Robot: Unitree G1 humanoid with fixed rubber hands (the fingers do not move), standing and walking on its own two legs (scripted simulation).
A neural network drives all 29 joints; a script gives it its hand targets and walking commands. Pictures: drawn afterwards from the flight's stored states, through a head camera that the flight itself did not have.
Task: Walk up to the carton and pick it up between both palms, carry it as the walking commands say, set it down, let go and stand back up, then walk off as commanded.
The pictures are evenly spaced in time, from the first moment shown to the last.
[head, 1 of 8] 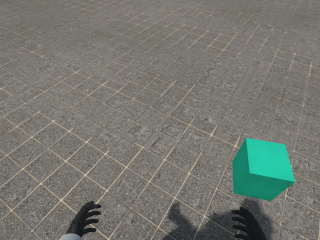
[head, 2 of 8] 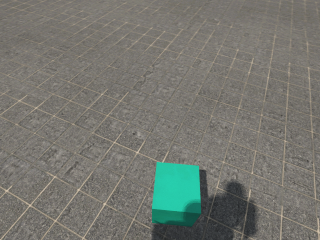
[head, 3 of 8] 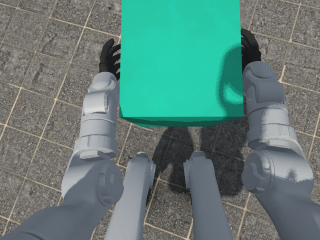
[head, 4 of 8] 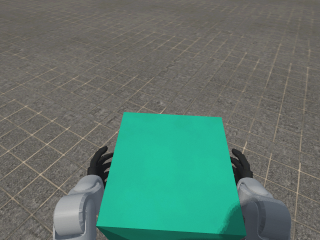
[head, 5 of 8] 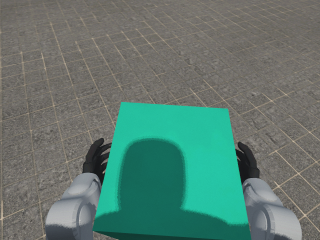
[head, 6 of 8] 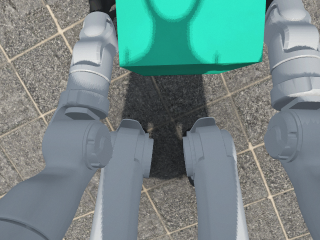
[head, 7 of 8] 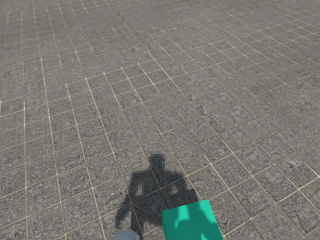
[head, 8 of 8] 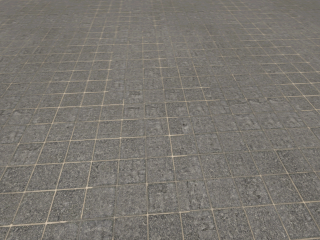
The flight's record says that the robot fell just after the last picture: no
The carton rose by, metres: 0.66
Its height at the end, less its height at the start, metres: +0.00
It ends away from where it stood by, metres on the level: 1.75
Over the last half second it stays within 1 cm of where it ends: yes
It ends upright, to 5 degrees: yes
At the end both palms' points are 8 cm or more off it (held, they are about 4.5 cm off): yes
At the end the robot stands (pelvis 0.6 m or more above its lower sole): yes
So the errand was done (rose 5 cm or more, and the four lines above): yes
